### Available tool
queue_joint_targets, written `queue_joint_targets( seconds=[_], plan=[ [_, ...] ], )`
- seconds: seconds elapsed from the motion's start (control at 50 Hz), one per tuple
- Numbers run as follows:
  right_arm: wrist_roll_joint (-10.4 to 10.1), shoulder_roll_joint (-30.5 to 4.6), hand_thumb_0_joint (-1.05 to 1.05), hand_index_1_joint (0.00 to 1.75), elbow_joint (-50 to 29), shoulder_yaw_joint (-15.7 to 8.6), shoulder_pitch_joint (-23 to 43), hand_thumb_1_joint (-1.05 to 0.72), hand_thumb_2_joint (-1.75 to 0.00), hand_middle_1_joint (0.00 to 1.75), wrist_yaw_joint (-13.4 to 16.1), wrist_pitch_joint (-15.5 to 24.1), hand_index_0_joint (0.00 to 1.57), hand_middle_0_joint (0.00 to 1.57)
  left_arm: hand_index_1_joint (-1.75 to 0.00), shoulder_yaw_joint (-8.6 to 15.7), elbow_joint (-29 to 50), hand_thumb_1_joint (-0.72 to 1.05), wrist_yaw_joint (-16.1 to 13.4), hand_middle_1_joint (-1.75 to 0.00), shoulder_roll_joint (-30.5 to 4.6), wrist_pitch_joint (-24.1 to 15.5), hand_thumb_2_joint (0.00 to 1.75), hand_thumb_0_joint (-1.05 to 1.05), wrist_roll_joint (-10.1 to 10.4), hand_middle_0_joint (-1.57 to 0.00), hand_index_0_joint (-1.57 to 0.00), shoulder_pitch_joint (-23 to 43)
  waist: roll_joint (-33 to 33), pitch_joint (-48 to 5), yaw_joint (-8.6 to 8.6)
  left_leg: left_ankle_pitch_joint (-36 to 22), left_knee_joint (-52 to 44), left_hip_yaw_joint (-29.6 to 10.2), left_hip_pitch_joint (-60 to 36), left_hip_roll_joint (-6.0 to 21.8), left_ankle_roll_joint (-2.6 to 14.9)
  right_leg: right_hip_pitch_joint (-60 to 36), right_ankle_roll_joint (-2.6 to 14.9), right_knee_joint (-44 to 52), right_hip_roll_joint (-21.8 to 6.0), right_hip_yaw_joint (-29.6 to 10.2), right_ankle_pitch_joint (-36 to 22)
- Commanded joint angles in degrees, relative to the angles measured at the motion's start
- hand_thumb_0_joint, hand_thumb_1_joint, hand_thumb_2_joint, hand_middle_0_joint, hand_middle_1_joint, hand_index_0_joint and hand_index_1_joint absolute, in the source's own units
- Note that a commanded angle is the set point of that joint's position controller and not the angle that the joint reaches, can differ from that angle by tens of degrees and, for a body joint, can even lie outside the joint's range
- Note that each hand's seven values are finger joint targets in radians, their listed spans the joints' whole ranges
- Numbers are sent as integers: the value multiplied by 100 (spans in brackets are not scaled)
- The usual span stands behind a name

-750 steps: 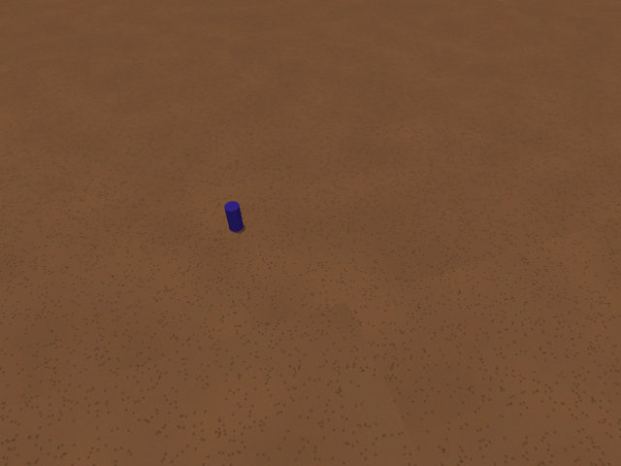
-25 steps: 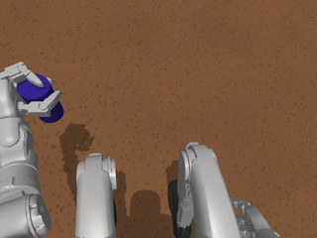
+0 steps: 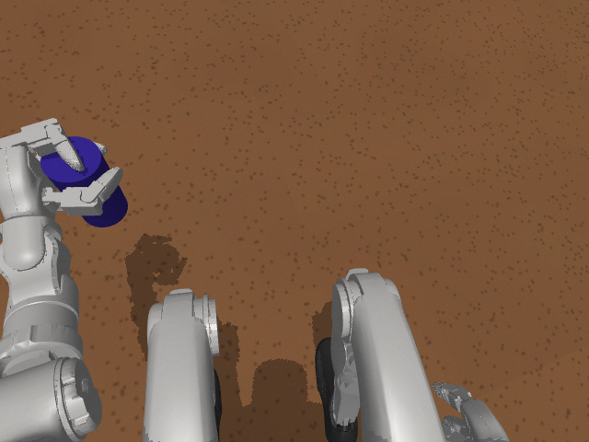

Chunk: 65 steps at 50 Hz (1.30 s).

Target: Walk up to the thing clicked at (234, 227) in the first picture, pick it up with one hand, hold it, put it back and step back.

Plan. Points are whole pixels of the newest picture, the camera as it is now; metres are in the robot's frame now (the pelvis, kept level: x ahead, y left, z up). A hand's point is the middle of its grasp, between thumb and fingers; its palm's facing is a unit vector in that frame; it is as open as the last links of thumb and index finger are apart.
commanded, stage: lift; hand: left
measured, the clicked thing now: (90, 186) +0.47 +0.25 -0.06
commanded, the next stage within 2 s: hold in 1.86 s
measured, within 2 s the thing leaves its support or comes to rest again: neither
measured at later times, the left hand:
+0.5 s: hand (28, 139) +0.43 +0.23 +0.11, palm faces +0.18 -0.98 -0.06, open 5.6 cm
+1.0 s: hand out of the picture +0.41 +0.21 +0.28, palm faces +0.20 -0.98 -0.05, open 5.6 cm
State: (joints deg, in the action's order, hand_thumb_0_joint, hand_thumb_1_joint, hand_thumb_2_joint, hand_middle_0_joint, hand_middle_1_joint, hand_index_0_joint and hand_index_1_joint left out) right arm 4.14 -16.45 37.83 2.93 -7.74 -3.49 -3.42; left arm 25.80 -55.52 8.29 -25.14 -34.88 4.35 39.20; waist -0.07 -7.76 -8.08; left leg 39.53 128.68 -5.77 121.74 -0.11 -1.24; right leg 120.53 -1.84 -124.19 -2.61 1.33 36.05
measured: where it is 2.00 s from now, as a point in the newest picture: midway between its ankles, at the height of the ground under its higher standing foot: (273, 427)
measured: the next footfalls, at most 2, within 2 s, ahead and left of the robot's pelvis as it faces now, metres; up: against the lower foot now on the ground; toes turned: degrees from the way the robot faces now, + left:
none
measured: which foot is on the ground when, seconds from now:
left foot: down 0.00-1.00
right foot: down 0.00-1.00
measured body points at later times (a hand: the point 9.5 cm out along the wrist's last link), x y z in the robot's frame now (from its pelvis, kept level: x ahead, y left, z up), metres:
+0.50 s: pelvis +0.01 +0.00 +0.10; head +0.18 +0.03 +0.51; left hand +0.42 +0.28 +0.11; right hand +0.17 -0.26 -0.02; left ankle +0.08 +0.13 -0.35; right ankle +0.11 -0.14 -0.35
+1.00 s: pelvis +0.05 +0.00 +0.25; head +0.15 +0.02 +0.69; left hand +0.39 +0.26 +0.29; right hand +0.21 -0.24 +0.14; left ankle +0.08 +0.13 -0.35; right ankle +0.11 -0.14 -0.35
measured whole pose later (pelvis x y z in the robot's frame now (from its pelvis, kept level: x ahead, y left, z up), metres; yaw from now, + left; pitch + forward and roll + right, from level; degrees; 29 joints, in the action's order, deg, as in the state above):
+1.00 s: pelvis +0.05 +0.00 +0.25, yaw +2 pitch +21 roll -3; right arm -1.9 -12.9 35.7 0.2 -10.7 2.0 1.4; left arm 11.1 -22.4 0.7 -14.0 -18.1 9.1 11.7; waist -1.1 -9.6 -1.8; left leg 33.9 80.6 -2.9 68.1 2.1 -0.9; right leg 67.5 -1.4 -77.3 -2.0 2.3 30.9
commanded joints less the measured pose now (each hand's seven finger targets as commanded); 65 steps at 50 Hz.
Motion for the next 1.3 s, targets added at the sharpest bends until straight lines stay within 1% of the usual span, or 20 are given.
queue_joint_targets(
  seconds=[0.0,0.06,0.26,0.38,0.42,0.48,0.58,0.66,0.7,0.86,0.9,0.94,0.96,1.0,1.02,1.08,1.18,1.22,1.24,1.28],
  plan=[
    [-63,-1231,0,30,-386,-480,-667,-93,-90,30,136,122,20,20,-143,238,1626,28,70,-144,-1469,-334,123,0,249,-134,-136,1954,-1068,-3913,115,-505,-1938,365,-2665,-54,232,-2267,390,1434,149,305,-550],
    [-118,-1158,0,30,-480,-519,-685,-93,-90,30,157,134,20,20,-144,21,1609,28,91,-145,-1043,-186,124,0,318,-134,-137,1603,-815,-3830,86,-373,-2091,374,-2657,-66,255,-2476,372,1696,150,295,-441],
    [-312,-1057,0,30,-716,-638,-662,-92,-90,30,291,243,20,20,-143,-31,2844,28,-1,-145,-1008,208,124,0,456,-134,-137,1100,-751,-3993,320,-639,-2717,346,-3292,-41,247,-3146,390,2318,141,183,-628],
    [-422,-927,0,30,-874,-678,-481,-91,-90,30,385,339,20,20,-142,-443,3230,27,-155,-144,-452,592,124,0,486,-133,-136,330,-591,-3575,301,-492,-3249,318,-3672,0,268,-3548,364,2935,128,106,-513],
    [-465,-945,0,30,-912,-720,-509,-91,-90,30,416,346,20,20,-142,-392,3914,27,-231,-144,-670,668,123,0,463,-133,-136,409,-799,-3866,441,-598,-3515,256,-4217,19,224,-3714,385,3065,117,99,-614],
    [-516,-858,0,30,-927,-728,-509,-91,-90,30,474,353,20,20,-142,-521,4304,30,-341,-144,-493,884,124,0,487,-132,-136,-24,-761,-3848,445,-734,-3820,224,-4646,31,207,-4083,368,3384,126,92,-730],
    [-597,-752,0,30,-956,-689,-376,-91,-90,30,553,435,20,20,-144,-787,4215,29,-548,-146,10,1212,126,0,582,-133,-136,-618,-365,-3242,379,-848,-4282,192,-4862,48,239,-4633,318,3980,139,85,-905],
    [-613,-681,0,30,-964,-689,-448,-91,-90,30,594,458,20,20,-144,-837,5164,25,-678,-146,-226,1247,125,0,491,-133,-136,-854,-713,-3384,559,-1299,-4796,156,-5820,73,164,-5094,338,4311,143,92,-1208],
    [-612,-595,0,30,-960,-646,-401,-91,-90,30,619,502,20,20,-143,-1135,4812,25,-716,-145,187,1343,124,0,472,-132,-135,-1219,-451,-3031,431,-1291,-5017,136,-5908,89,176,-5327,309,4585,171,105,-1258],
    [-590,-501,0,30,-784,-604,-516,-90,-89,30,655,610,20,20,-142,-1036,4976,26,-805,-144,24,1324,125,0,466,-131,-134,-1139,-403,-2531,537,-1654,-5848,167,-6780,104,172,-6332,294,5465,217,105,-1613],
    [-585,-432,0,30,-799,-568,-513,-90,-89,30,637,638,20,20,-143,-1309,4738,26,-774,-144,355,1321,125,0,499,-132,-135,-1432,-237,-2249,486,-1577,-6002,233,-6770,76,194,-6553,279,5705,229,107,-1572],
    [-586,-456,0,30,-734,-585,-470,-90,-89,30,617,700,20,20,-142,-1288,4015,27,-711,-144,610,1353,126,0,591,-132,-134,-1745,-48,-1933,462,-1589,-6107,266,-6750,88,211,-6680,268,5882,237,96,-1616],
    [-584,-478,0,30,-797,-608,-446,-90,-90,30,615,720,20,20,-142,-1307,4456,25,-683,-143,480,1280,125,0,604,-131,-134,-1304,-148,-2047,468,-1591,-6161,321,-6849,71,215,-6843,259,6008,224,59,-1642],
    [-573,-504,0,30,-810,-637,-494,-91,-90,30,606,715,20,20,-140,-1244,4630,24,-686,-141,255,1260,122,0,497,-130,-133,-1431,-326,-2118,616,-1754,-6395,317,-7248,86,171,-7031,276,6151,210,72,-1731],
    [-560,-479,0,30,-842,-618,-478,-91,-90,30,588,707,20,20,-139,-1435,4333,23,-661,-140,505,1282,122,0,479,-130,-132,-1722,-328,-2035,559,-1832,-6474,315,-7345,92,161,-7064,275,6213,216,88,-1803],
    [-541,-428,0,30,-807,-601,-503,-90,-90,30,563,733,20,20,-138,-1228,4636,24,-714,-140,384,1149,121,0,520,-130,-133,-1656,-268,-2070,643,-1936,-6650,339,-7530,77,157,-7401,269,6364,227,94,-1909],
    [-507,-436,0,30,-823,-577,-452,-91,-90,30,559,740,20,20,-139,-1242,4480,27,-811,-140,476,1066,124,0,498,-130,-132,-1660,-225,-1768,616,-1846,-7017,327,-7727,100,153,-7589,254,6617,247,123,-1864],
    [-481,-380,0,30,-844,-567,-483,-92,-90,30,578,728,20,20,-140,-1314,5082,26,-850,-140,345,974,123,0,427,-131,-133,-1341,-447,-1985,632,-1859,-7110,367,-7999,77,140,-7769,253,6728,231,94,-1873],
    [-491,-384,0,30,-840,-550,-470,-92,-90,30,583,727,20,20,-140,-1505,4577,25,-815,-140,631,1044,123,0,439,-132,-134,-1732,-231,-1729,553,-1871,-7182,352,-7992,89,147,-7769,248,6796,250,124,-1891],
    [-482,-394,0,30,-824,-580,-517,-92,-90,30,600,725,20,20,-139,-1408,4919,26,-816,-139,492,1012,122,0,478,-131,-133,-1563,-258,-1841,602,-1893,-7237,399,-8035,61,155,-8039,232,6895,246,99,-1928]
  ],
)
